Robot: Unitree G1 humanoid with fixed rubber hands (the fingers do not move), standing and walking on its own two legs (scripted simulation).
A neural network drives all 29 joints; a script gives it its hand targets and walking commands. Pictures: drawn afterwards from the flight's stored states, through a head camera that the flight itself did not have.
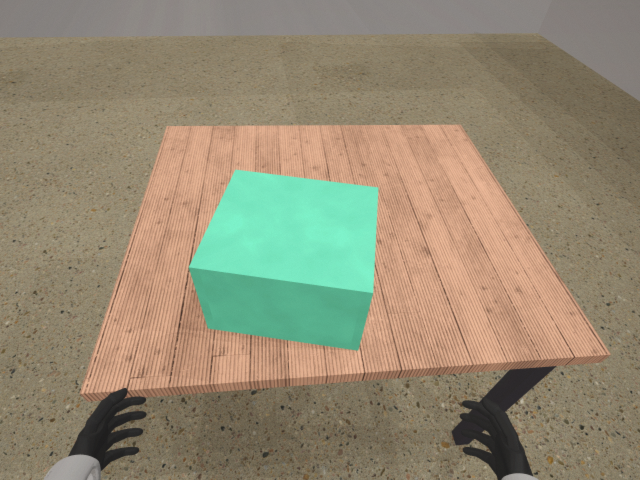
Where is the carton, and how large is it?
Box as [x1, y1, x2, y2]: [189, 170, 377, 350]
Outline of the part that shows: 235,170 189,265 191,276 208,328 357,350 372,295 377,187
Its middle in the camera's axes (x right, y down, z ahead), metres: -0.05 +0.03 +0.68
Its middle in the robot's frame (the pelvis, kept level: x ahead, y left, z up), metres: +0.49 +0.06 -0.05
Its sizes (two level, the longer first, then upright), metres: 0.265 0.236 0.170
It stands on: a table, 0.64 m high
